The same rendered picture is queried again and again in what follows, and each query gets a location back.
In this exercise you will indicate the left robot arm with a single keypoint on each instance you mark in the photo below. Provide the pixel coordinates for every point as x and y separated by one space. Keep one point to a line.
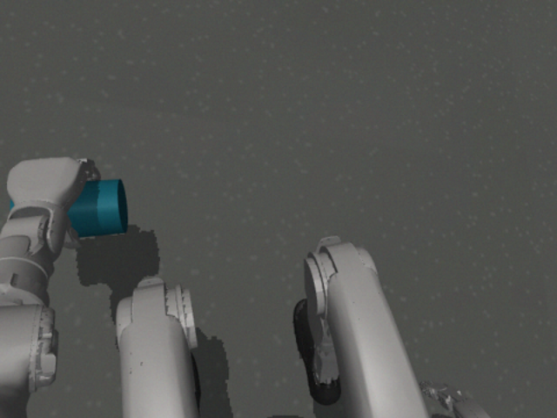
30 241

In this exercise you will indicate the right robot hand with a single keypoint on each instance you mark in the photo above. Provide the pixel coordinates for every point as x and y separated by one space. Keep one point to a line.
450 398

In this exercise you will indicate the left robot hand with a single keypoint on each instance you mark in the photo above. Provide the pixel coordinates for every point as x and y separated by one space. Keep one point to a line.
58 181

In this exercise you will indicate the can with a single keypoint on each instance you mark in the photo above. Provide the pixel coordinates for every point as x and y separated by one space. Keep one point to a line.
101 209

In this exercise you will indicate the right robot foot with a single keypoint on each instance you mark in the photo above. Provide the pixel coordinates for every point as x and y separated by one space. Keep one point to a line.
322 393

